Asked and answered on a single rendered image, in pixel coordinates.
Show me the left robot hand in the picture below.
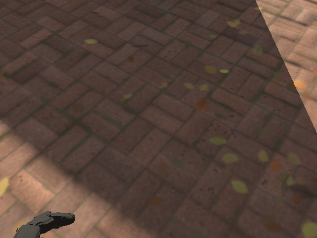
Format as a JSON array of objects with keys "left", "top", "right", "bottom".
[{"left": 14, "top": 210, "right": 75, "bottom": 238}]

